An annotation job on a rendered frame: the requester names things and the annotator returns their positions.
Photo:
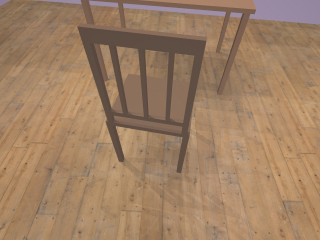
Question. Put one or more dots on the chair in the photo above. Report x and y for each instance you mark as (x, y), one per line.
(151, 104)

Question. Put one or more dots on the table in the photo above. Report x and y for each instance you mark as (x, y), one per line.
(246, 7)

